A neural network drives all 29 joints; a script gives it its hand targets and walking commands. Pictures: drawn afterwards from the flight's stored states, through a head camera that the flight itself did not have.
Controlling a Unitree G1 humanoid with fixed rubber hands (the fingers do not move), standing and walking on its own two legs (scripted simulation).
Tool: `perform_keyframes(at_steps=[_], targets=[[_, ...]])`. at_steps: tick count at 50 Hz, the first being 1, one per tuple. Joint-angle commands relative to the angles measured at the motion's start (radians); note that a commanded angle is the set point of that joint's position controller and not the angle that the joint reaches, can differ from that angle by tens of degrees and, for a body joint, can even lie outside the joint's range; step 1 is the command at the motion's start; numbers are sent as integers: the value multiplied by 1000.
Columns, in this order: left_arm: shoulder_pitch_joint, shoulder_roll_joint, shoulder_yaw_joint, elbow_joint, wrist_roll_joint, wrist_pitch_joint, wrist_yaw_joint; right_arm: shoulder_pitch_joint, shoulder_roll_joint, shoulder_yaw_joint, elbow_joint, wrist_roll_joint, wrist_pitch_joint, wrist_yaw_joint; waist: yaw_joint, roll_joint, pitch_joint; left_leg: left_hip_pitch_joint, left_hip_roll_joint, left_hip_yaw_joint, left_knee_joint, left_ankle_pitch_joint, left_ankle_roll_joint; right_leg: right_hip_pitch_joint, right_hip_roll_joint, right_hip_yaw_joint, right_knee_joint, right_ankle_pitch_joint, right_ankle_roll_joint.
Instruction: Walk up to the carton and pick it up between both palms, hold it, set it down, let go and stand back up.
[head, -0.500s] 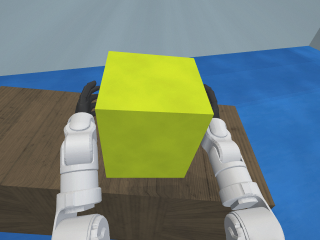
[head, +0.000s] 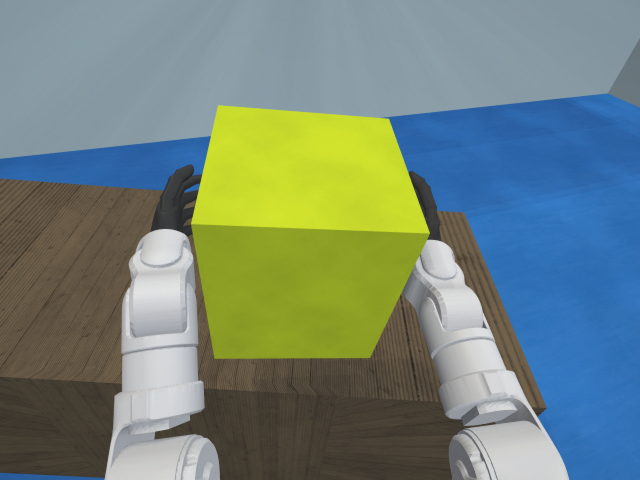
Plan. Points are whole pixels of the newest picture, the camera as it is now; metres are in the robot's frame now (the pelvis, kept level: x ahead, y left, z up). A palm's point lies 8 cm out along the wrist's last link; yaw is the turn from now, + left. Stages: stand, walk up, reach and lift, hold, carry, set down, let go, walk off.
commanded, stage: hold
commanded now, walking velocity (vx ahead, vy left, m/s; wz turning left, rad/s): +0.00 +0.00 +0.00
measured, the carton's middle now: (299, 241) +0.37 +0.00 +0.14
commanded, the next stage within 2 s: none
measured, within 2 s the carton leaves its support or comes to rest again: neither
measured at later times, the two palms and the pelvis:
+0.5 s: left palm (172, 232) +0.36 +0.15 +0.17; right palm (419, 235) +0.35 -0.15 +0.16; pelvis +0.00 +0.00 +0.00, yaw +0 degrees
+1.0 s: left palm (171, 232) +0.36 +0.15 +0.17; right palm (419, 235) +0.35 -0.15 +0.17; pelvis +0.00 +0.00 +0.00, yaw +0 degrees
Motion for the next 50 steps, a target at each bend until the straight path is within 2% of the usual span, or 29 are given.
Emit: perform_keyframes(at_steps=[1,8,13,19,27,40,50], targets=[[-615,-466,-458,-70,-128,-43,-115,-808,484,371,-264,32,-70,122,-5,72,-377,33,-15,44,-67,158,-5,60,14,-24,-38,91,42],[-613,-472,-464,-73,-133,-48,-115,-808,479,369,-267,33,-79,122,-19,77,-415,60,-16,41,-50,211,-14,70,19,-27,-32,135,42],[-604,-468,-465,-79,-129,-47,-114,-796,474,368,-261,35,-79,123,-17,82,-405,57,-16,40,-50,214,-17,67,19,-29,-31,130,42],[-598,-472,-486,-113,-136,-51,-111,-789,475,394,-291,52,-81,119,-19,87,-431,80,-16,35,-33,280,-23,76,23,-27,-25,181,42],[-588,-468,-486,-118,-135,-47,-108,-784,476,400,-300,54,-77,119,-11,82,-408,70,-14,35,-40,261,-19,73,20,-24,-28,166,41],[-578,-468,-488,-131,-133,-39,-117,-765,474,401,-304,56,-70,113,-21,82,-406,78,-15,35,-38,277,-22,87,20,-22,-27,192,43],[-581,-464,-487,-124,-135,-41,-117,-774,479,406,-313,54,-69,113,-16,75,-403,67,-18,36,-41,258,-18,86,19,-22,-27,185,45]])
